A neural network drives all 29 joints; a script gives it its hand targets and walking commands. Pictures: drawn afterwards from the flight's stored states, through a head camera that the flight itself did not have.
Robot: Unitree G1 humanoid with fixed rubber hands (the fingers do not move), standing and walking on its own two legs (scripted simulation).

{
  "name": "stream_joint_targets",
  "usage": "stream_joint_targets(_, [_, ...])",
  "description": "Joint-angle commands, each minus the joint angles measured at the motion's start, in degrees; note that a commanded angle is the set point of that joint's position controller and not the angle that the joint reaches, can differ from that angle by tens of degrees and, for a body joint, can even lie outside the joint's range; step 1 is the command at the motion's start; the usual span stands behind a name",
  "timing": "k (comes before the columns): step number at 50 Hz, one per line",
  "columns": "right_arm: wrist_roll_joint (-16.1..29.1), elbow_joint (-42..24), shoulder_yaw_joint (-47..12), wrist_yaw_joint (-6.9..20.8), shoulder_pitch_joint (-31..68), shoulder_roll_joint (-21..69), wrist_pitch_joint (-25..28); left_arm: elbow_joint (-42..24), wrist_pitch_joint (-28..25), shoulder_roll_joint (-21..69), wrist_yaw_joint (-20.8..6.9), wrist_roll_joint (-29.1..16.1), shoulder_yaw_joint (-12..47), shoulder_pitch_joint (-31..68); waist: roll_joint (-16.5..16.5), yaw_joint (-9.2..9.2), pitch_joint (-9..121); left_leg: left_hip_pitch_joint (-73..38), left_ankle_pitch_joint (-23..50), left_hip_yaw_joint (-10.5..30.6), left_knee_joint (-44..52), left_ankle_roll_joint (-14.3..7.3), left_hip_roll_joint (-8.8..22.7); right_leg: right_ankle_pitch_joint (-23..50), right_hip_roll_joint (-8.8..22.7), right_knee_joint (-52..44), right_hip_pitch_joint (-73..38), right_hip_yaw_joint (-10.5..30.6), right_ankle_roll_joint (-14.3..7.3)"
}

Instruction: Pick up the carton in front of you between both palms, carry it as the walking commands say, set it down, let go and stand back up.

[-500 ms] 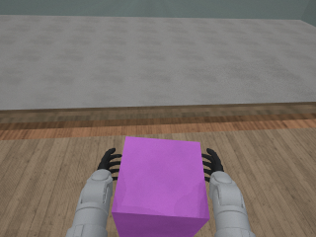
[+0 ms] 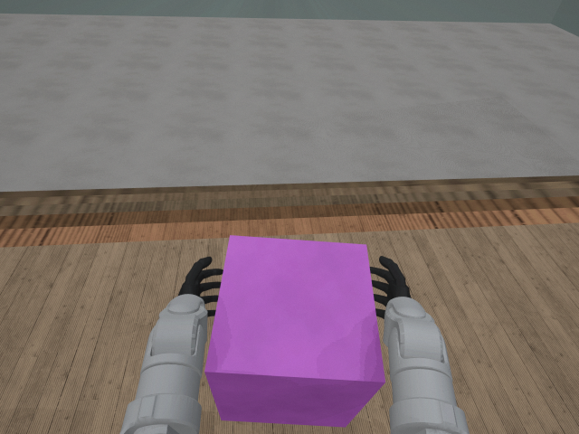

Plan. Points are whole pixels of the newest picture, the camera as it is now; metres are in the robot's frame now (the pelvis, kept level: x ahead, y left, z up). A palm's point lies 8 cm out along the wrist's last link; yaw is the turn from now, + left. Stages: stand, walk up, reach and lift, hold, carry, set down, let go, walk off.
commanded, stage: reach and lift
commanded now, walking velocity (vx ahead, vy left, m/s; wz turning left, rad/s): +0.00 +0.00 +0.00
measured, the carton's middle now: (290, 336) +0.29 +0.00 -0.05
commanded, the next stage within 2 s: hold in 0.44 s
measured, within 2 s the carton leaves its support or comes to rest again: neither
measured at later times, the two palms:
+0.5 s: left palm (191, 301) +0.29 +0.15 +0.04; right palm (400, 301) +0.30 -0.15 +0.05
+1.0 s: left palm (188, 298) +0.29 +0.15 +0.05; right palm (403, 299) +0.30 -0.15 +0.06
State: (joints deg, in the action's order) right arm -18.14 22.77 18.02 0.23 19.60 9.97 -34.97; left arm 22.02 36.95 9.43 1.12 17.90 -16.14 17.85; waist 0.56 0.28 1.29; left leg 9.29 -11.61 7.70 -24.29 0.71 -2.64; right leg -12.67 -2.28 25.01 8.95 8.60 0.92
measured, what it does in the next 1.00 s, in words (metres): stands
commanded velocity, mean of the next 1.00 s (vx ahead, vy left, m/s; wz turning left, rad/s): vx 0.00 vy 0.00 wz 0.00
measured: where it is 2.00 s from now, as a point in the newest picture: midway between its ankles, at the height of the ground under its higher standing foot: outside the picture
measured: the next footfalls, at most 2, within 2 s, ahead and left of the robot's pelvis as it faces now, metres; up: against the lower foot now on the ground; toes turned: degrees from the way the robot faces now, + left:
left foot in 1.58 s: +0.16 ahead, +0.09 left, +0.00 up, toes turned +9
right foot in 1.92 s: +0.43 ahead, -0.15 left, +0.00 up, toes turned -12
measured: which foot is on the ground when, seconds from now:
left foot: down 0.00-1.00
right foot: down 0.00-1.00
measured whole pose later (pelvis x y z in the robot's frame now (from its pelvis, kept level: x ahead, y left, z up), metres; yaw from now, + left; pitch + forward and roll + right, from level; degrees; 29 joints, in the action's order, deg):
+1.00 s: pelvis +0.00 +0.00 +0.00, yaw +0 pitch -7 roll +0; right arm -18.3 17.7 16.5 0.7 19.6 10.0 -41.6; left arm 17.1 44.2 9.4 0.8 17.9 -14.3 17.7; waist 0.4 0.3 0.4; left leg 3.6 -10.4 7.2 -21.0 0.6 -2.2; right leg -11.3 -2.0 21.5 3.2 8.1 0.8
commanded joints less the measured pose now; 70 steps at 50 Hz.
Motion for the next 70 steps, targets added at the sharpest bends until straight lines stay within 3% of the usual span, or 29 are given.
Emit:
stream_joint_targets(1, [13.7,3.1,-30.9,15.1,24.4,55.0,-0.2,-2.8,-2.3,54.6,-15.5,-15.6,31.6,31.8,-0.6,-0.08,14.6,-6.6,8.0,-4.2,3.9,0.3,-2.7,8.9,-3.0,-4.4,-2.6,-5.0,-0.1])
stream_joint_targets(11, [14.9,-0.8,-32.6,14.9,20.1,54.4,-1.8,-7.0,-0.7,54.0,-15.1,-16.9,33.5,27.8,-0.7,0.04,14.4,-8.9,13.2,-3.8,4.9,0.6,-2.9,14.1,-3.2,-5.4,-4.9,-4.7,0.2])
stream_joint_targets(21, [15.5,-3.2,-33.5,14.7,19.2,54.3,-3.2,-9.6,0.6,53.0,-15.0,-17.3,34.2,27.0,-0.3,-0.19,13.1,-9.4,12.8,-3.7,5.5,0.6,-3.0,14.3,-3.2,-6.1,-5.8,-4.5,0.4])
stream_joint_targets(27, [18.0,-8.4,-37.4,14.1,19.0,55.1,-5.4,-14.8,2.6,52.8,-15.0,-20.0,38.1,27.8,-0.1,0.13,15.4,-11.5,15.6,-3.4,6.0,0.6,-3.2,18.5,-3.0,-6.7,-8.6,-4.0,0.7])
stream_joint_targets(34, [15.6,-4.3,-32.7,14.5,20.3,53.1,-7.4,-10.6,4.6,50.9,-15.3,-17.4,33.4,28.7,-0.1,-0.08,7.8,-8.7,6.1,-4.1,7.5,0.2,-2.8,8.4,-2.7,-8.4,-5.9,-4.4,0.3])
stream_joint_targets(49, [15.1,-1.5,-31.6,15.5,25.8,54.3,-6.4,-8.2,3.9,53.1,-16.0,-17.3,32.8,34.5,-0.6,0.08,10.5,-9.0,3.9,-4.3,6.8,0.3,-2.4,5.3,-2.7,-7.6,-5.0,-5.0,-0.2])
stream_joint_targets(59, [15.3,-2.4,-32.0,15.5,24.4,54.1,-6.6,-9.0,4.1,53.1,-15.7,-17.5,32.9,32.9,-0.5,-0.03,11.3,-10.1,7.5,-4.2,6.8,0.4,-2.4,8.7,-2.8,-7.5,-6.0,-5.0,0.0])
stream_joint_targets(60, [15.8,-3.0,-32.3,15.3,24.9,54.0,-6.6,-9.8,4.1,52.8,-15.4,-17.8,33.4,33.2,-3.4,-0.32,9.3,-2.5,-0.5,-2.1,3.1,-0.5,7.4,0.3,6.3,-1.9,1.7,-3.1,-0.5])
stream_joint_targets(62, [16.5,-4.8,-34.0,14.6,23.4,53.9,-6.7,-12.5,4.0,52.9,-15.1,-19.2,35.4,33.7,-4.3,-0.07,10.3,3.5,-25.7,2.8,7.7,-2.2,8.1,-19.2,3.8,-0.6,4.6,-3.7,-0.9])
stream_joint_targets(63, [17.4,-7.3,-35.4,14.1,23.9,54.0,-6.9,-14.8,4.2,53.3,-14.9,-20.3,37.1,34.6,-5.0,-0.04,9.6,4.8,-32.8,4.2,9.2,-3.1,8.8,-23.0,2.7,1.9,7.3,-5.2,-0.7])
stream_joint_targets(65, [18.9,-12.1,-38.4,12.9,23.8,54.3,-7.9,-18.8,5.2,53.7,-14.4,-22.8,40.9,35.0,-9.3,-0.19,11.4,3.1,-29.5,7.2,10.2,-5.2,12.3,-13.9,0.9,8.4,9.7,-10.7,-0.2])
stream_joint_targets(66, [19.8,-14.8,-40.3,12.2,23.0,54.4,-8.7,-21.2,6.0,53.6,-14.0,-24.1,42.7,34.9,-9.6,-0.19,12.9,2.1,-26.5,6.8,9.3,-5.8,13.0,-11.4,0.8,6.8,9.7,-12.0,-0.4])
stream_joint_targets(68, [21.7,-21.0,-44.2,11.0,22.6,54.0,-10.8,-26.1,7.8,53.6,-13.1,-26.3,46.2,34.1,-6.4,-0.24,15.9,5.3,-24.9,1.6,5.2,-5.0,10.8,-11.2,1.5,0.4,3.6,-11.8,-1.2])
stream_joint_targets(69, [22.7,-24.0,-46.0,10.4,22.5,53.9,-12.1,-28.5,9.1,53.3,-12.6,-27.1,47.4,33.7,-1.6,-0.5,15.5,10.6,-23.8,-3.0,-1.3,-3.3,8.0,-15.6,5.4,-4.1,-0.4,-6.2,-2.4])
stream_joint_targets(70, [23.7,-27.0,-47.7,9.9,22.7,53.6,-13.6,-29.9,10.4,52.7,-11.8,-27.5,47.8,31.6,9.5,-1.29,14.9,18.7,-20.3,-9.5,-14.1,-0.7,4.4,-24.1,14.3,-10.4,-4.8,7.4,-5.5])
